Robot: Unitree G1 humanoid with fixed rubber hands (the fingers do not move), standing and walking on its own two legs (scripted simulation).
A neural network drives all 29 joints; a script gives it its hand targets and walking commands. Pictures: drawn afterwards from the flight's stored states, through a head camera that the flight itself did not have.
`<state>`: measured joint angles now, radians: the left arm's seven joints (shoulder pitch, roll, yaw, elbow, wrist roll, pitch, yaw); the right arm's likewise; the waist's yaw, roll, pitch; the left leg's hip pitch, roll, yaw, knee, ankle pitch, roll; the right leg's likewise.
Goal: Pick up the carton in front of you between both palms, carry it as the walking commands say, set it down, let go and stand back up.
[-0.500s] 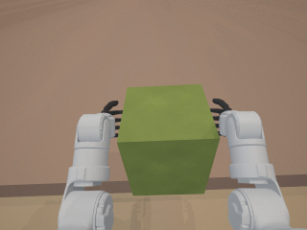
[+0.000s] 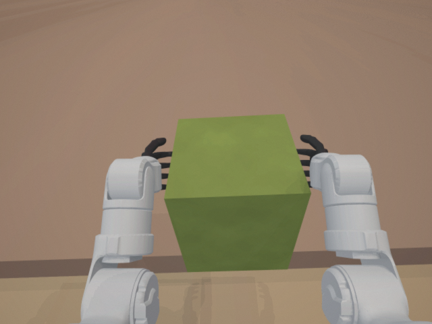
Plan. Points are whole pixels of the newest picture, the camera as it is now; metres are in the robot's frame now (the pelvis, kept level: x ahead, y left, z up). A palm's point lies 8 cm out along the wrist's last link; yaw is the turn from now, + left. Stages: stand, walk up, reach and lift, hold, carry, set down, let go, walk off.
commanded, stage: carry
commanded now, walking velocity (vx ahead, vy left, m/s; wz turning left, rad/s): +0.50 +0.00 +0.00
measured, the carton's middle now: (234, 195) +0.36 +0.00 +0.06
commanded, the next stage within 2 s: none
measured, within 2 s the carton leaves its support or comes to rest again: neither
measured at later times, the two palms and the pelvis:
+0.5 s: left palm (148, 108) +0.49 +0.17 +0.18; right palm (290, 95) +0.53 -0.12 +0.19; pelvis +0.13 +0.01 +0.01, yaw -2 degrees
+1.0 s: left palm out of the picture +0.83 +0.17 +0.37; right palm out of the picture +0.79 -0.13 +0.39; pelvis +0.42 +0.07 +0.17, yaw -1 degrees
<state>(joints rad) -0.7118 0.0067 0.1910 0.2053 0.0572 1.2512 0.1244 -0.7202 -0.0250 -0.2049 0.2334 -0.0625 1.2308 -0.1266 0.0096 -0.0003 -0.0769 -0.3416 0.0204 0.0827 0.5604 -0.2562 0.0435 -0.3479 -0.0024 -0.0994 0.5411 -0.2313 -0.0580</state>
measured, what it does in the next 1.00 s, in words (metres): climbs: left foot 0.15 m higher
